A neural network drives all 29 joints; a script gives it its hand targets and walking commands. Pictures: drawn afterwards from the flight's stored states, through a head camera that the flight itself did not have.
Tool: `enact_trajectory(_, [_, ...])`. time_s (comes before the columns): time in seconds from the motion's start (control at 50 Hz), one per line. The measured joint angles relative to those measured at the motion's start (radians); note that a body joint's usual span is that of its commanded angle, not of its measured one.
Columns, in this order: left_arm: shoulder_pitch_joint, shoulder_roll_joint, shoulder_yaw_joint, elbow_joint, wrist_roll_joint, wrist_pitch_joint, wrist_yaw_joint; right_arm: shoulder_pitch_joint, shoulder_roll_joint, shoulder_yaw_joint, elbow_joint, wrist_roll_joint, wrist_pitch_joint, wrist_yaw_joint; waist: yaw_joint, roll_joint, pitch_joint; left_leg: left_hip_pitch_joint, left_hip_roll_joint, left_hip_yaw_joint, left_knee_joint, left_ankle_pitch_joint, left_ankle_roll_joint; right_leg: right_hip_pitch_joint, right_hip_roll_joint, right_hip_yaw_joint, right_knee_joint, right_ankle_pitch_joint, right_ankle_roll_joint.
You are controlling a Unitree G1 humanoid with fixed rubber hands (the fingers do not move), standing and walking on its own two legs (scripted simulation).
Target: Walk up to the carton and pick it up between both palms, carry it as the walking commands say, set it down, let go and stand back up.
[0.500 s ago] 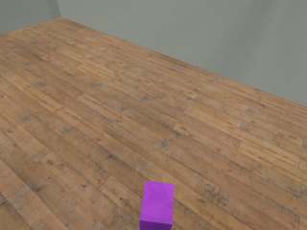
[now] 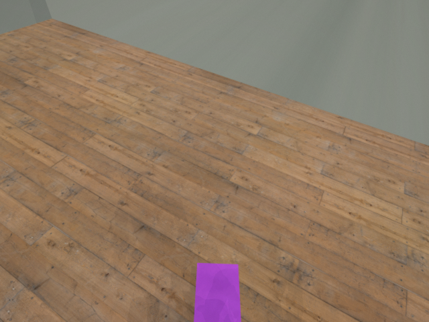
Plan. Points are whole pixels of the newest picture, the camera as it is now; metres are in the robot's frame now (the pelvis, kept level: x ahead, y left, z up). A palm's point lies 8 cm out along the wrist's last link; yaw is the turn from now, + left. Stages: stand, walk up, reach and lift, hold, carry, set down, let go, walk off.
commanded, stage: walk up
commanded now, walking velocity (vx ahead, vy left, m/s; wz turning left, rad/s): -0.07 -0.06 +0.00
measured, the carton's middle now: (215, 300) +0.36 -0.06 -0.66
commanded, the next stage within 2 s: stand in 1.16 s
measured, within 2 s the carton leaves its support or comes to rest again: neither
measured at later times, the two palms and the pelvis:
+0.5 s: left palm out of the picture -0.03 +0.20 -0.15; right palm out of the picture +0.00 -0.24 -0.15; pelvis -0.01 -0.02 +0.00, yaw +0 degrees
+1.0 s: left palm out of the picture -0.04 +0.14 -0.15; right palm out of the picture -0.06 -0.28 -0.15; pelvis -0.05 -0.07 +0.00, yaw +1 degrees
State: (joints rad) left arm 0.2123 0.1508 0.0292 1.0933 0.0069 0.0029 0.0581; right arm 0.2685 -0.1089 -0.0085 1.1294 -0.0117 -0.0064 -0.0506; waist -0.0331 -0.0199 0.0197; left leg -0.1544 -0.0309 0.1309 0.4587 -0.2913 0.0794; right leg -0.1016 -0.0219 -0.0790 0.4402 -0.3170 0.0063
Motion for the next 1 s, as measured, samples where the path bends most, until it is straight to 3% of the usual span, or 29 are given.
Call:
enact_trajectory(0.1, [-0.016,0.009,0.006,0.003,-0.006,0.012,-0.007,0.007,0.000,-0.003,-0.009,-0.008,-0.005,0.002,-0.013,-0.010,0.010,-0.017,0.007,0.000,0.021,-0.007,-0.007,-0.021,0.001,-0.010,0.030,-0.015,-0.011])
enact_trajectory(0.4, [0.073,-0.040,-0.013,0.048,-0.002,-0.006,-0.011,0.006,-0.013,0.011,0.029,-0.001,0.011,0.002,0.021,0.031,0.000,0.039,0.008,-0.023,-0.057,0.031,-0.022,0.050,0.010,-0.033,-0.065,0.024,-0.020])
enact_trajectory(0.48, [0.076,-0.021,0.012,0.040,-0.002,0.011,-0.004,-0.017,-0.016,-0.001,-0.014,-0.004,0.003,-0.005,0.030,0.014,0.032,-0.015,0.025,-0.012,0.027,0.002,-0.028,-0.033,0.012,-0.024,0.065,-0.008,-0.010])
enact_trajectory(0.54, [0.070,0.002,0.033,0.033,0.000,0.047,-0.002,-0.041,-0.021,-0.006,-0.039,-0.016,0.008,-0.017,0.018,0.006,0.051,-0.055,0.053,-0.001,0.090,-0.017,-0.038,-0.162,0.026,0.007,0.359,-0.145,0.025])
enact_trajectory(0.58, [0.058,0.018,0.042,0.027,0.005,0.067,-0.006,-0.049,-0.025,-0.014,-0.046,-0.026,0.019,-0.020,0.011,0.005,0.053,-0.075,0.072,-0.002,0.112,-0.017,-0.051,-0.224,0.029,0.031,0.500,-0.166,0.021])
enact_trajectory(0.62, [0.047,0.027,0.033,0.025,0.006,0.060,-0.014,-0.046,-0.033,-0.024,-0.043,-0.030,0.031,-0.015,0.015,0.002,0.044,-0.080,0.076,-0.001,0.110,-0.009,-0.065,-0.216,0.007,0.047,0.436,-0.136,0.010])
enact_trajectory(0.68, [0.044,0.024,0.021,0.021,0.011,0.027,-0.021,-0.046,-0.043,-0.026,-0.027,-0.014,0.044,-0.003,0.038,-0.005,0.031,-0.089,0.077,0.013,0.137,-0.016,-0.082,-0.138,-0.027,0.053,0.162,0.022,0.001])
enact_trajectory(0.74, [0.044,-0.019,0.008,0.010,0.017,0.007,-0.020,-0.040,-0.068,-0.023,-0.022,-0.002,0.056,0.004,0.027,0.056,0.026,-0.139,0.084,-0.071,0.271,-0.155,-0.080,-0.117,0.006,0.008,0.146,-0.005,-0.018])
enact_trajectory(0.8, [0.046,-0.050,-0.009,0.000,0.019,-0.005,-0.020,-0.033,-0.080,-0.018,-0.015,-0.003,0.067,0.013,0.041,0.074,0.016,-0.167,0.068,-0.108,0.392,-0.185,-0.078,-0.108,0.017,0.001,0.114,0.019,-0.027])
enact_trajectory(0.86, [0.046,-0.053,-0.009,-0.001,0.015,0.008,-0.017,-0.014,-0.069,-0.004,-0.018,-0.002,0.061,0.022,0.039,0.074,-0.005,-0.141,0.075,-0.115,0.331,-0.153,-0.085,-0.112,0.030,-0.015,0.082,0.042,-0.032])
enact_trajectory(0.92, [0.027,-0.041,-0.006,0.013,0.010,0.012,-0.017,-0.001,-0.052,0.006,-0.020,-0.001,0.046,0.019,0.021,0.073,0.000,-0.067,0.088,-0.116,0.140,-0.067,-0.082,-0.123,0.042,-0.044,0.083,0.045,-0.034])
enact_trajectory(1.0, [0.031,-0.020,0.005,0.034,0.000,0.005,-0.022,0.015,-0.007,0.006,0.004,0.000,0.023,0.018,0.029,0.018,0.002,-0.027,0.067,-0.092,0.064,-0.018,-0.077,-0.096,0.024,-0.024,0.029,0.079,-0.028])
